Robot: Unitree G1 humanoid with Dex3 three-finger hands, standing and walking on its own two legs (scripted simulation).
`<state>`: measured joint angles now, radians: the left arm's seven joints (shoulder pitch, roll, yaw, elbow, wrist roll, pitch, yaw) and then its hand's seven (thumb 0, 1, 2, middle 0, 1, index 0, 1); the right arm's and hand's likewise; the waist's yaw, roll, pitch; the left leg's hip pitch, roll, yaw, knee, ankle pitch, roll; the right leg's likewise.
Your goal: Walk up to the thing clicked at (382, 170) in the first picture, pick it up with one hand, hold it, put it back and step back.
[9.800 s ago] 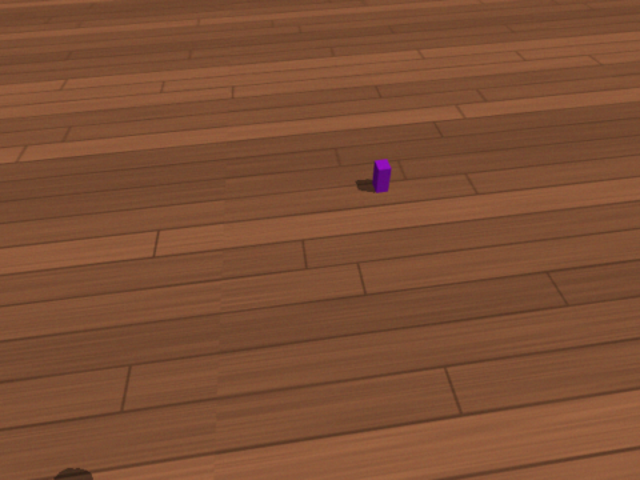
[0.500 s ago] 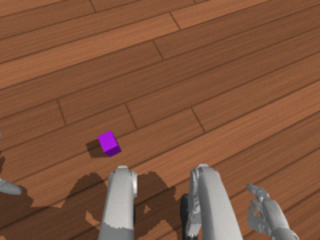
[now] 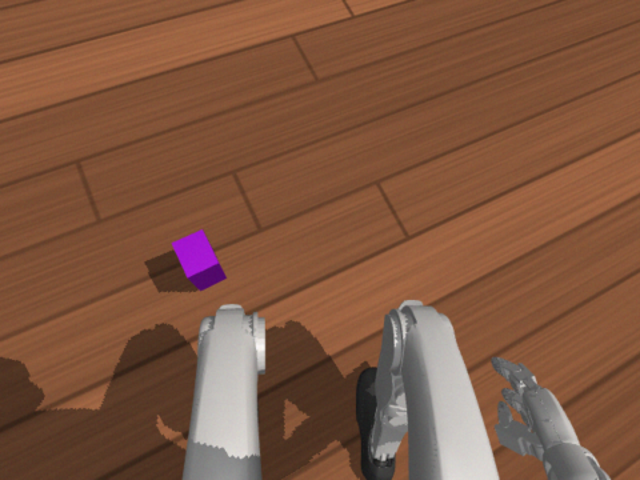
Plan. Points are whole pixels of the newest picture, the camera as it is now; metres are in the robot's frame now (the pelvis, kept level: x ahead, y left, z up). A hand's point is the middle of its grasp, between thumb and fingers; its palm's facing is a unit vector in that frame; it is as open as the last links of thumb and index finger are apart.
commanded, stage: go down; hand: left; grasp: from the side
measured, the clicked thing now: (201, 262) +0.43 +0.22 -0.36
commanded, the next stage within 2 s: approach in 0.96 s
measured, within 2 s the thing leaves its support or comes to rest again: neither
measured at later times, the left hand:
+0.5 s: hand out of the picture +0.34 +0.43 -0.04, palm faces +0.20 -0.97 -0.13, open 17.0 cm
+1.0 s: hand out of the picture +0.33 +0.43 -0.06, palm faces +0.21 -0.97 -0.11, open 17.2 cm
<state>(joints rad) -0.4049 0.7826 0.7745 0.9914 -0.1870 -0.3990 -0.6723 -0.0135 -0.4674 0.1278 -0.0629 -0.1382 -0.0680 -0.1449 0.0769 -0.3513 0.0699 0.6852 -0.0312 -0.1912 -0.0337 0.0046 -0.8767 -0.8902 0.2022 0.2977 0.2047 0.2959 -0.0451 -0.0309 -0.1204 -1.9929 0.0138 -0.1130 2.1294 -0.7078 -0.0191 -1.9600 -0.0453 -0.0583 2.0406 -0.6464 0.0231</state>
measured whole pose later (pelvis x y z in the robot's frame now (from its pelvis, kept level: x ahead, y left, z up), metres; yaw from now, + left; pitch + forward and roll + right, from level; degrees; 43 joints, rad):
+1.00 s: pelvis -0.01 +0.00 -0.06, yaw -1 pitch +31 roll -8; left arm -0.46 0.87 0.86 1.03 -0.25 -0.43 -0.77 -0.01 -0.54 0.13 -0.07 -0.14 -0.06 -0.16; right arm 0.06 -0.37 0.11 0.69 -0.04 -0.19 -0.02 0.00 -0.89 -0.90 0.20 0.30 0.21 0.30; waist -0.06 -0.05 -0.08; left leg -2.15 0.00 -0.13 2.32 -0.71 -0.01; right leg -2.10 -0.05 -0.06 2.21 -0.65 0.04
